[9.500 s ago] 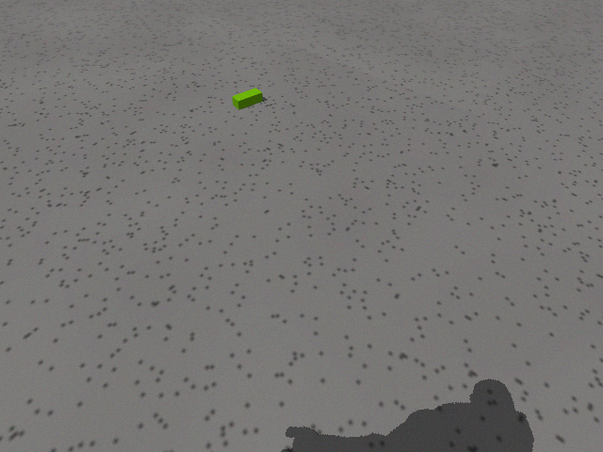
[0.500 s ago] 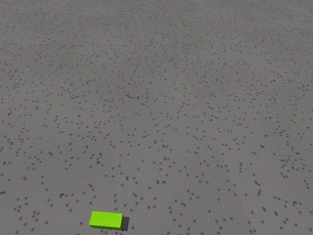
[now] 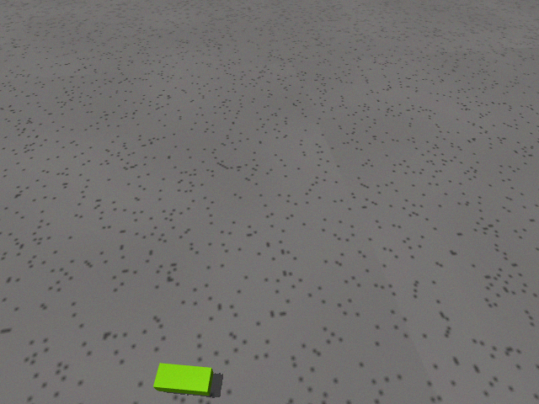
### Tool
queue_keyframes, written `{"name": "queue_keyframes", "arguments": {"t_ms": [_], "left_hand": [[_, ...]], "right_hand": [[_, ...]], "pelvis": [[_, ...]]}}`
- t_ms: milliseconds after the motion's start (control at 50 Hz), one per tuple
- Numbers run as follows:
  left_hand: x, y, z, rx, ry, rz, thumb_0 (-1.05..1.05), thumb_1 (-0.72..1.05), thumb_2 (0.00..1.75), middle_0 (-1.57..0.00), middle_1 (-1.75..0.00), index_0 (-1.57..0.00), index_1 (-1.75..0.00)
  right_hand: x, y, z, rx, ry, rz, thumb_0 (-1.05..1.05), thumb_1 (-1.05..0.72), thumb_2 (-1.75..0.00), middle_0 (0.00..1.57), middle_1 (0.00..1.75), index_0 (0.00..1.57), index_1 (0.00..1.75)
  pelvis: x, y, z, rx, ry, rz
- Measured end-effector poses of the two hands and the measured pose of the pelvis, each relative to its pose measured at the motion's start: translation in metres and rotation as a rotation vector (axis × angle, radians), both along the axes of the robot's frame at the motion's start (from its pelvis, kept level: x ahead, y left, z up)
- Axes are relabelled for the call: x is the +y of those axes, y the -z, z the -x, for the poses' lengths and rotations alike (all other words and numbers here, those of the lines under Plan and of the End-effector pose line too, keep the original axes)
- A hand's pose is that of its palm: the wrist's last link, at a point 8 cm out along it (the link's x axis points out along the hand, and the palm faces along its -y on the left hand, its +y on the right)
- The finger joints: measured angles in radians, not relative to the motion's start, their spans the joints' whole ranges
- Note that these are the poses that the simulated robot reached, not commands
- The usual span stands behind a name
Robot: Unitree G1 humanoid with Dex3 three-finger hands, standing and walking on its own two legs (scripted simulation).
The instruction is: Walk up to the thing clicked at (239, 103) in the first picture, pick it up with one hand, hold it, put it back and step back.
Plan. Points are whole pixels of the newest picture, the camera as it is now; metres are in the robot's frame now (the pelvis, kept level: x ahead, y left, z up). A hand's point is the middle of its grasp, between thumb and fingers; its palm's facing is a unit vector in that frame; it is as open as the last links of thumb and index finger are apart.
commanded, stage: stand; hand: left
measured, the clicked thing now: (184, 379) +0.32 +0.27 -0.75
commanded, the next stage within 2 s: walk up in 0.30 s
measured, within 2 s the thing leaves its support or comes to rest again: neither
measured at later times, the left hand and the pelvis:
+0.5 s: hand out of the picture +0.07 +0.30 -0.16, palm faces -0.01 -0.91 -0.42, open 7.4 cm; pelvis -0.03 +0.03 -0.01, yaw +1 degrees
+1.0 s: hand out of the picture +0.03 +0.34 -0.18, palm faces -0.11 -0.92 -0.36, open 7.4 cm; pelvis -0.07 +0.08 -0.02, yaw -4 degrees
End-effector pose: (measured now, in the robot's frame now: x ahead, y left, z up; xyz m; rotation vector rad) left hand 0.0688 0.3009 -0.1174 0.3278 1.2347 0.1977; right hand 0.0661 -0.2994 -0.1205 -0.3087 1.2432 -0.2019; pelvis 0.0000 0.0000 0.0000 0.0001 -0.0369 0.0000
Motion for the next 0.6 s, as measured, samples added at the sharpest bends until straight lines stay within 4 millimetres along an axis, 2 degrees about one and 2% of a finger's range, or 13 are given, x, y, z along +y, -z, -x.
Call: {"name": "queue_keyframes", "arguments": {"t_ms": [300, 380, 480, 600], "left_hand": [[0.001, 0.001, 0.001, -0.003, 0.000, 0.003, 0.00, 0.91, 0.90, -0.20, -0.30, -0.20, -0.30], [0.007, 0.000, 0.003, -0.017, -0.013, -0.018, 0.00, 0.90, 0.90, -0.20, -0.30, -0.20, -0.30], [0.033, 0.000, 0.009, -0.038, -0.005, -0.064, 0.00, 0.90, 0.90, -0.20, -0.30, -0.20, -0.30], [0.085, 0.019, 0.012, -0.061, 0.013, -0.092, 0.00, 0.90, 0.90, -0.20, -0.30, -0.20, -0.30]], "right_hand": [[0.001, -0.001, 0.000, -0.006, -0.004, 0.003, 0.00, -0.90, -0.90, 0.20, 0.30, 0.20, 0.30], [-0.002, 0.002, 0.001, 0.004, 0.011, 0.005, 0.00, -0.90, -0.90, 0.20, 0.30, 0.20, 0.30], [-0.001, 0.004, 0.005, 0.012, 0.007, 0.036, 0.00, -0.90, -0.90, 0.20, 0.30, 0.20, 0.30], [0.026, 0.004, 0.027, 0.009, -0.014, 0.091, 0.00, -0.90, -0.90, 0.20, 0.30, 0.20, 0.30]], "pelvis": [[0.001, 0.000, 0.001, -0.002, 0.000, 0.000], [0.005, 0.003, 0.008, 0.002, -0.001, 0.004], [0.024, 0.011, 0.024, 0.009, -0.008, 0.007], [0.059, 0.028, 0.044, 0.012, -0.025, 0.001]]}}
